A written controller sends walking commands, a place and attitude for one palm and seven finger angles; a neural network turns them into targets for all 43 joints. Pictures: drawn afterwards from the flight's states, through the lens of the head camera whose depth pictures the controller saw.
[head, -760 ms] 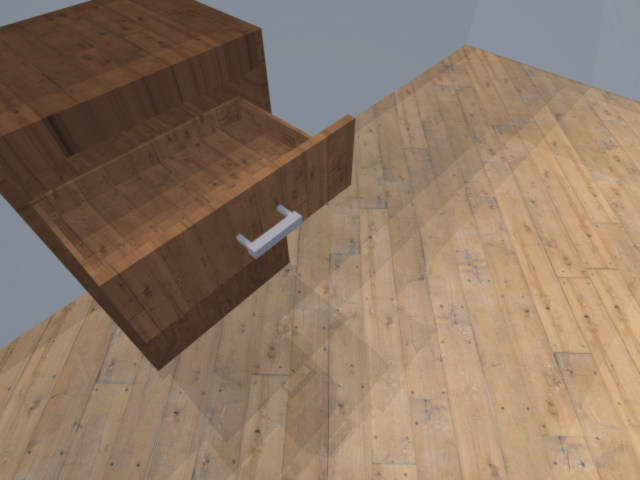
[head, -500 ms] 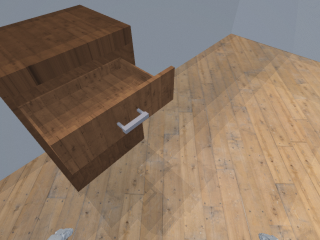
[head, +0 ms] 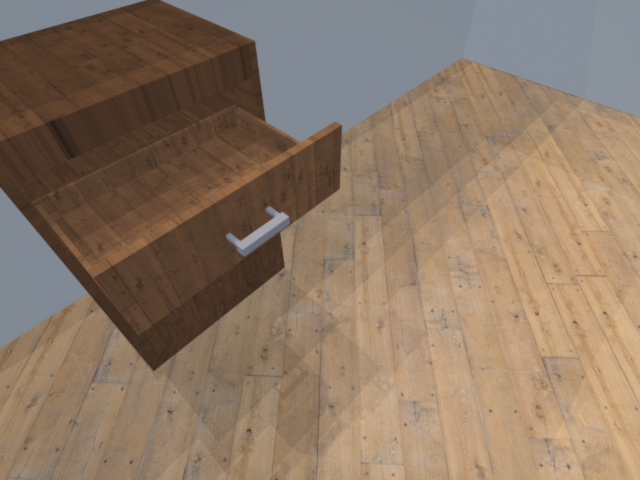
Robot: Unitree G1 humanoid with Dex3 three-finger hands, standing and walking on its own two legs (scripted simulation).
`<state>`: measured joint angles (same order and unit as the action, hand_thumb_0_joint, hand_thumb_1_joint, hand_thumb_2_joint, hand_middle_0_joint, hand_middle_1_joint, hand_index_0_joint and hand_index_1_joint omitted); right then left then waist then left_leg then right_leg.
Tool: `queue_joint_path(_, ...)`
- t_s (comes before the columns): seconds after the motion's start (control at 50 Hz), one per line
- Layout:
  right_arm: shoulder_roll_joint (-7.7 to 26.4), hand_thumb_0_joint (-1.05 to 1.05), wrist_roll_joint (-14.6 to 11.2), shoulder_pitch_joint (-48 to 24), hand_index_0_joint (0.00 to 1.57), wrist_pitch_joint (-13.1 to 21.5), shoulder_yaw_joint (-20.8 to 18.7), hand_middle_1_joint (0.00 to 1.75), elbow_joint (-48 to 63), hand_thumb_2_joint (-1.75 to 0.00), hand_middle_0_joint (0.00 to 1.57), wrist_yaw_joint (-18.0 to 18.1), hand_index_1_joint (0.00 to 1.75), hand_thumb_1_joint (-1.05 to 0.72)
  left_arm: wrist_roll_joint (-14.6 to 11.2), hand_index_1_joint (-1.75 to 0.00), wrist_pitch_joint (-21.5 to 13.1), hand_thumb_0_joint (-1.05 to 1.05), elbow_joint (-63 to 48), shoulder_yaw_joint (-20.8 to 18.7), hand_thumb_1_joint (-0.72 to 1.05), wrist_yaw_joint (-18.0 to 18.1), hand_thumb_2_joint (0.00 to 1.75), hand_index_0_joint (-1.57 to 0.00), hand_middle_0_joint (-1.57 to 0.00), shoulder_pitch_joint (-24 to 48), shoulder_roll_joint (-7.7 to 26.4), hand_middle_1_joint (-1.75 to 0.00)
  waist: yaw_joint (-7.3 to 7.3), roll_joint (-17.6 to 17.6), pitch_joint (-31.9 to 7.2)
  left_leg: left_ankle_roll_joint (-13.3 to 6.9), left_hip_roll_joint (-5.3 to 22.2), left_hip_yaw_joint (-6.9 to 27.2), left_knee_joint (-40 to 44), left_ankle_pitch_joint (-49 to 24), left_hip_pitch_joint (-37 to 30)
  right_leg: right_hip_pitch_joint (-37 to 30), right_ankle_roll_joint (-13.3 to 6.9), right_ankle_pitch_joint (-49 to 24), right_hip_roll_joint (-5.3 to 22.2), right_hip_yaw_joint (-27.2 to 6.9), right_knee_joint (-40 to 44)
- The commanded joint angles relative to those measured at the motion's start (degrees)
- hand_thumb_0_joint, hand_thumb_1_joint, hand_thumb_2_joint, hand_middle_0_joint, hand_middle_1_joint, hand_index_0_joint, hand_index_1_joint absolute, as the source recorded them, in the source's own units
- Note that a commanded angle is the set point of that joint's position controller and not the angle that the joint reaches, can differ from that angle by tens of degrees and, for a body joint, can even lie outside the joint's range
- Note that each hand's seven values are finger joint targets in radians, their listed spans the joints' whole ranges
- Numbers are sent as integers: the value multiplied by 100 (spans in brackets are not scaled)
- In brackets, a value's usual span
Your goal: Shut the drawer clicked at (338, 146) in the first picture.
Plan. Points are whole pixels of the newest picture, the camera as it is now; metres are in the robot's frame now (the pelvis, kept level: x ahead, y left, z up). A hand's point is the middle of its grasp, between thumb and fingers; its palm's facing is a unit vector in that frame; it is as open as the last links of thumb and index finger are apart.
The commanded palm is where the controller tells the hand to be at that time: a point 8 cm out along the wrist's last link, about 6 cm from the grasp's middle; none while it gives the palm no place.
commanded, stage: stand and wait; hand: left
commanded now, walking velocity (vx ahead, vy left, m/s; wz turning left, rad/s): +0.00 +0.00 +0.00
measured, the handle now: (257, 228) +0.56 +0.16 -0.07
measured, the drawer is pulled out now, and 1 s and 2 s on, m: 0.30 0.30 0.30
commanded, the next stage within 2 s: look at it before walking up in 0.22 s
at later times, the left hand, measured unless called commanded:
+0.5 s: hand out of the picture +0.08 +0.26 -0.15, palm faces -0.03 -0.94 -0.34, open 7.4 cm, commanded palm none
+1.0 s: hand out of the picture +0.07 +0.27 -0.16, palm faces -0.04 -0.94 -0.33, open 7.4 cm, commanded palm none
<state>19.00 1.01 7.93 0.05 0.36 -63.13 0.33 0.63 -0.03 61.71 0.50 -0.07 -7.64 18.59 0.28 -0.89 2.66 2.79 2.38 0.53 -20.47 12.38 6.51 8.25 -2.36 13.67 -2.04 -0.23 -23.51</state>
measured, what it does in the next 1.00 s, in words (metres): stands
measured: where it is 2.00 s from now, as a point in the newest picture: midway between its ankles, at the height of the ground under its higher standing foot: outside the picture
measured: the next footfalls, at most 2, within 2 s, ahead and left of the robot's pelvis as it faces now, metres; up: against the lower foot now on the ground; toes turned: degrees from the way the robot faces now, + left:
left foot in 1.72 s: +0.05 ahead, +0.14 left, +0.00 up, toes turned -26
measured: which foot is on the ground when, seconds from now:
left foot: down 0.00-1.00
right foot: down 0.00-1.00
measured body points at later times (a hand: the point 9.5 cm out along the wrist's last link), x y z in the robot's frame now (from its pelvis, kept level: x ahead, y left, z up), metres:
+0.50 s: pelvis -0.01 +0.01 +0.00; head +0.00 +0.01 +0.45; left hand +0.08 +0.31 -0.13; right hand +0.07 -0.28 -0.13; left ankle -0.01 +0.15 -0.74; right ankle -0.01 -0.09 -0.74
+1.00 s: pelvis +0.00 +0.03 +0.00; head +0.01 +0.03 +0.45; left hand +0.07 +0.32 -0.13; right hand +0.08 -0.27 -0.13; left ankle -0.01 +0.15 -0.74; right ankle -0.01 -0.09 -0.74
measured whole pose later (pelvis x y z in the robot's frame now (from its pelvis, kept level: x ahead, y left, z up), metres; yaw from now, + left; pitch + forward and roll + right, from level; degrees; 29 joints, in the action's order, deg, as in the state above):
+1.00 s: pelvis +0.00 +0.03 +0.00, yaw -2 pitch -1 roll +0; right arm 18.3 0.9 5.5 0.9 0.1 -63.4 0.7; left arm 0.7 0.6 62.3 -0.1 0.1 -7.8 19.5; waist -0.8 0.6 1.8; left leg 0.9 1.1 -1.5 -20.5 12.2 7.1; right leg 8.9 -0.2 12.2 -0.8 -2.3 -22.3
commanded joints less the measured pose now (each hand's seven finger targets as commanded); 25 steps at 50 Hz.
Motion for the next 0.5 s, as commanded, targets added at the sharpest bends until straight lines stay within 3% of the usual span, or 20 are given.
queue_joint_path(0.0,1052,0,-28,-284,20,155,-212,30,315,-90,20,84,30,-90,-12,-30,-178,0,-365,-267,90,103,90,-20,-20,363,1267,-30,-36,165,-464,-331,391,300,164,-788,-100,30,10,-1092,867,-750,562)
queue_joint_path(0.24,1062,0,-35,-253,20,181,-233,30,226,-90,20,77,30,-90,-1,-30,-180,0,-286,-269,90,94,90,-20,-20,385,1245,-30,-38,175,-399,-352,425,356,234,-681,-58,131,41,-763,842,-755,647)
queue_joint_path(0.48,1119,0,-37,-349,20,204,-222,30,237,-90,20,69,30,-90,7,-30,-183,0,-283,-255,90,76,90,-20,-20,426,1285,-30,-37,176,-397,-375,446,413,288,-811,-67,119,60,-880,849,-722,654)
